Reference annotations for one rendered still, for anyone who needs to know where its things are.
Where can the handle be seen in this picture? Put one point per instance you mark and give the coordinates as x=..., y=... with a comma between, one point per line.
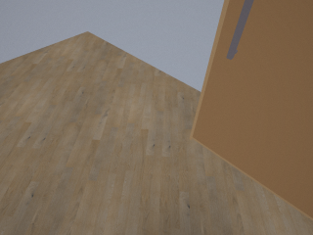
x=239, y=29

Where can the wardrobe door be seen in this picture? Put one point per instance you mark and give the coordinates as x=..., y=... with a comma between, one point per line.
x=257, y=109

